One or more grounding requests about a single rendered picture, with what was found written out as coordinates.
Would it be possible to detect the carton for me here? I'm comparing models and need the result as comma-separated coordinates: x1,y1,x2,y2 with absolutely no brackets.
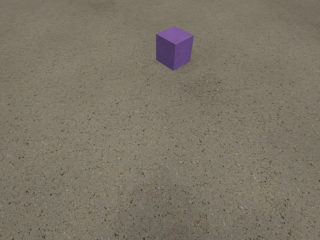
156,26,194,71

